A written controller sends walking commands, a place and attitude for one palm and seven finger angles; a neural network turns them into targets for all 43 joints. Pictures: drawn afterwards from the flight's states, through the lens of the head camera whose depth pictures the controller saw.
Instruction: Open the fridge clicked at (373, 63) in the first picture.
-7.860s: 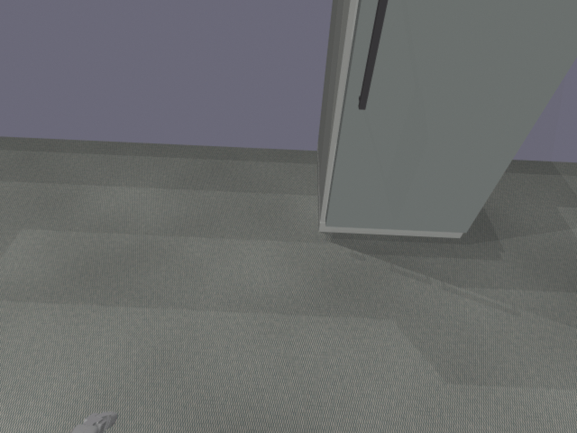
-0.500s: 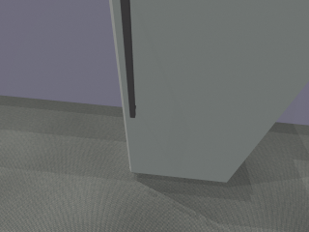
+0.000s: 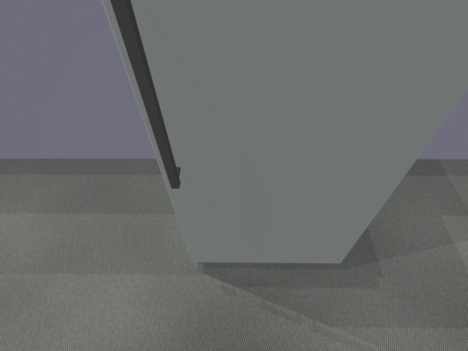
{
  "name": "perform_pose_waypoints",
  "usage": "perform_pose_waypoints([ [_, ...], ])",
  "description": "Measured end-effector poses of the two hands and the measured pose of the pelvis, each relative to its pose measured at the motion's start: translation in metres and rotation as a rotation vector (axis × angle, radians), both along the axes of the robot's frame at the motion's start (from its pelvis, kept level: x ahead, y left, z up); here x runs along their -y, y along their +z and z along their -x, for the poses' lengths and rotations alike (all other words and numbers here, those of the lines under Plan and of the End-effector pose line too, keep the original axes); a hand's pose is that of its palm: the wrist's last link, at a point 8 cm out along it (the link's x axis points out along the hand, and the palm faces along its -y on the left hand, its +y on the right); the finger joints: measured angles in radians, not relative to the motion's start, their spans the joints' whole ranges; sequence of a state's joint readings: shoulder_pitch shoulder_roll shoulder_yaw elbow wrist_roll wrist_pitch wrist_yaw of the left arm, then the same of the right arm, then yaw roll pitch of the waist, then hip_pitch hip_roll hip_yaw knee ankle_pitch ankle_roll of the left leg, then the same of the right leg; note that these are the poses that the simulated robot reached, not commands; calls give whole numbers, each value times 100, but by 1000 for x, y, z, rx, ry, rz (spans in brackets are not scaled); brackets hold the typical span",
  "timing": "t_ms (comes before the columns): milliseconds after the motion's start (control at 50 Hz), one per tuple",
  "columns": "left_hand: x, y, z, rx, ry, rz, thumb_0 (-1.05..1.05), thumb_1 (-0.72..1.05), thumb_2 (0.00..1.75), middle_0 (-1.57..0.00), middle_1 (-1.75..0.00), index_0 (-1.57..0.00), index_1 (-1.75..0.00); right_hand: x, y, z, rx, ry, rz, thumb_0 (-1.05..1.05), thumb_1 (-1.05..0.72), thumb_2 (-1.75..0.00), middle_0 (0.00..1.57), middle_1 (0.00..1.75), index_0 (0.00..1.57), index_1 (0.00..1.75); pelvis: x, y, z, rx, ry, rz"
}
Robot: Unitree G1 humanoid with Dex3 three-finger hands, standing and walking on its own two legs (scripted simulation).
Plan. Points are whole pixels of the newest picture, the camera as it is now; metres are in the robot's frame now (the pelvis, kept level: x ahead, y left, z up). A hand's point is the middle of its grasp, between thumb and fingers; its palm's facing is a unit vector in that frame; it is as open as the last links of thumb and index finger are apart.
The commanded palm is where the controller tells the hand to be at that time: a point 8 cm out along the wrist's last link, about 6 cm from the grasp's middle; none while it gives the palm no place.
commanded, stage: come to a stop and stand still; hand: left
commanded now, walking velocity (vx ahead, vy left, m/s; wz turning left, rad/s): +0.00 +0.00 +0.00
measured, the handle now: (157, 110) +0.50 +0.15 +0.14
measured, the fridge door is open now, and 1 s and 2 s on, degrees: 0 0 0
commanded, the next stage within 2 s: look again from close up in 0.34 s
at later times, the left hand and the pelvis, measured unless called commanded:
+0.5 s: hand out of the picture +0.00 +0.17 -0.17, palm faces +0.01 -0.98 -0.21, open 7.3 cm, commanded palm none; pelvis +0.00 +0.00 +0.00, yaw +0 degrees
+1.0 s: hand out of the picture -0.03 +0.24 -0.17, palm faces +0.00 -0.97 -0.26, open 7.4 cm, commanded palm none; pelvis -0.06 +0.04 +0.00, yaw +0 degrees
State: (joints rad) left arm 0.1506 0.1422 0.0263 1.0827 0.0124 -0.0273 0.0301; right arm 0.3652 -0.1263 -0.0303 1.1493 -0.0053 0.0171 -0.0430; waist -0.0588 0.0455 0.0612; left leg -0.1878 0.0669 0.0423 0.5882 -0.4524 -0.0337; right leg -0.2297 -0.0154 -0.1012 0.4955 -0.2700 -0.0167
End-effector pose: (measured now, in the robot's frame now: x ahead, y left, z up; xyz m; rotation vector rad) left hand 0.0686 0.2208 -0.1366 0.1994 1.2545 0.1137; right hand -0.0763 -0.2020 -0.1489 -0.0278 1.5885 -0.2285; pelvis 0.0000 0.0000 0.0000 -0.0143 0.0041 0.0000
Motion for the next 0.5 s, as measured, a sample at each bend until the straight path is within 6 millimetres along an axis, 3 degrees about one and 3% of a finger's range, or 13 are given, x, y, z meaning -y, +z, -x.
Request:
perform_pose_waypoints([
  [120, 4, -4, -11, 39, 47, 18, -1, 94, 89, -20, -30, -20, -30, 10, 1, -45, 97, 50, 30, 1, -91, -90, 20, 30, 20, 30, 3, 0, -9, 28, 2, -5],
  [220, 1, -2, -4, 18, 56, 13, -2, 95, 89, -20, -30, -20, -30, 15, 6, -80, 176, 85, 48, 1, -93, -90, 20, 30, 20, 30, 5, 4, -14, 29, -3, -11],
  [340, -4, 0, 26, -58, 66, -5, -1, 94, 90, -20, -30, -20, -30, 23, 7, -92, 200, 99, 56, 2, -94, -90, 20, 30, 20, 30, 4, 7, -14, 31, -8, -13],
  [500, -2, -1, 71, -141, 65, 0, 0, 92, 90, -20, -30, -20, -30, 25, 8, -88, 215, 121, 52, 1, -92, -90, 20, 30, 20, 30, 4, 5, -5, 29, -1, -16],
])
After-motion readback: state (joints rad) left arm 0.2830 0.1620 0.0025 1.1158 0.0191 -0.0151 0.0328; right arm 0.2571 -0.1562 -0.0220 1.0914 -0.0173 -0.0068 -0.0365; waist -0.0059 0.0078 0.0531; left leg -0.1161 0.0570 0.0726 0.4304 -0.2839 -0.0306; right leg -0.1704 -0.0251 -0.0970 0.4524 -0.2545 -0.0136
